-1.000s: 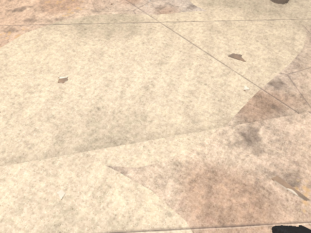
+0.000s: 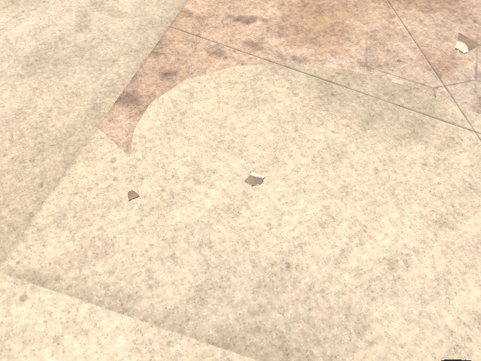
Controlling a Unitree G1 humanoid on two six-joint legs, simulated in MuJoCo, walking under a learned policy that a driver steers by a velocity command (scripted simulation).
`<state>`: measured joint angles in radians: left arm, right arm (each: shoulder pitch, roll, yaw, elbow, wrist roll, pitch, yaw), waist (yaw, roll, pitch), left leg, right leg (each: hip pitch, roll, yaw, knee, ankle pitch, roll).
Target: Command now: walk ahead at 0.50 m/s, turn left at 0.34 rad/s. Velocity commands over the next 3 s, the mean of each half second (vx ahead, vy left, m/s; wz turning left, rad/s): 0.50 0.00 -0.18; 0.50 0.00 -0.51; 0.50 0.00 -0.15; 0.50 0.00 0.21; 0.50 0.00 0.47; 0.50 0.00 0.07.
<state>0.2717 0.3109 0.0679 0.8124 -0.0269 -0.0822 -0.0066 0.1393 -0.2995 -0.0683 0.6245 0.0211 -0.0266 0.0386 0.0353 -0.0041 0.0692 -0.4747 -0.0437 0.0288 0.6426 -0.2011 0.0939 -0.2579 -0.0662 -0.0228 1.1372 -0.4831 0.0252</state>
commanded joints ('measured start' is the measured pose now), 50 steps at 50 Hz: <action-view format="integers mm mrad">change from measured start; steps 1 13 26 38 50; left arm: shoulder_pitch -67 -142 211 29 203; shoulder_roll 121 43 218 103 65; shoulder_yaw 13 1 92 51 41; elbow -106 -84 -99 -124 -115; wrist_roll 5 6 9 1 -25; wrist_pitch -51 0 0 10 32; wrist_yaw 3 -24 -39 38 34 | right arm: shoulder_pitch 156 144 142 -97 212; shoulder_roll -118 -123 -84 -40 -166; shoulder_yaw -35 -27 -11 17 -49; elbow -15 78 67 -17 94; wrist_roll -10 -41 -11 -48 -25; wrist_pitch -27 -80 -58 -145 -73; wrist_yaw -9 -36 -56 -23 -1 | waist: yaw -88 -76 147 31 -59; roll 42 42 -220 -53 219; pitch -174 -41 -335 -31 -233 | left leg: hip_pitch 528 347 -104 74 583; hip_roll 301 227 5 55 421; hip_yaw -476 -13 98 -64 -710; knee -345 -496 781 -101 -354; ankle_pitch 37 302 184 418 -242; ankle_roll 196 94 -124 -124 137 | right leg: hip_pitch -503 -367 552 -130 -605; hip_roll -60 -36 -138 36 45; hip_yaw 84 85 500 286 189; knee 98 -385 -726 -917 237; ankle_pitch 120 699 338 466 33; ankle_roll -33 -21 -395 -277 -19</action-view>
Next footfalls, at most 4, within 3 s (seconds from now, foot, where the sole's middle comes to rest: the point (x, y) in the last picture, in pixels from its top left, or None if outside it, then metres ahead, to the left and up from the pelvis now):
0.46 right None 0.43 -0.17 -0.77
0.90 left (259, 250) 0.78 -0.02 -0.81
1.38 right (358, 243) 0.82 -0.33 -0.81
1.88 left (330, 151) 1.20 -0.27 -0.81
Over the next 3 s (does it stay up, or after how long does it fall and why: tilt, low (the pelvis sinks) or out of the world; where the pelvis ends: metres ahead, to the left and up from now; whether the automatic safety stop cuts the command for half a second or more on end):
stays up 1.60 -0.40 -0.03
